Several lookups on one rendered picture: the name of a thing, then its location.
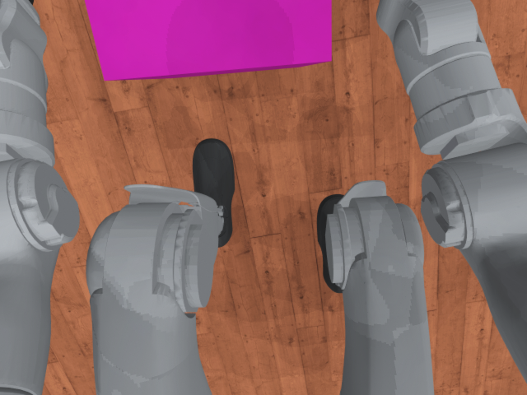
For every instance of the robot left upper arm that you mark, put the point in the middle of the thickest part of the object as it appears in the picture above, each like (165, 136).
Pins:
(37, 216)

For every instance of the robot left shin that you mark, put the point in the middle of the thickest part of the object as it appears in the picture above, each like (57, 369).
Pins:
(205, 206)

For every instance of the robot shin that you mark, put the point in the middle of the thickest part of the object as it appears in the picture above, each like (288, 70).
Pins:
(205, 206)
(411, 227)

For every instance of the robot right forearm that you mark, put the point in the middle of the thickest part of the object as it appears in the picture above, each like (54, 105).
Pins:
(448, 74)

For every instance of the robot right upper arm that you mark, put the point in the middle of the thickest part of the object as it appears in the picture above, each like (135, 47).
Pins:
(478, 204)

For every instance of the robot left forearm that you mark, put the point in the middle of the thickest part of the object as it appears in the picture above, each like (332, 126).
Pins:
(23, 85)

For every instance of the carton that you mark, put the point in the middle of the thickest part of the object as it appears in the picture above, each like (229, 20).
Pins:
(157, 39)

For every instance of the robot right shin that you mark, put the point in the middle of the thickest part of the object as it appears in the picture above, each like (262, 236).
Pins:
(411, 227)

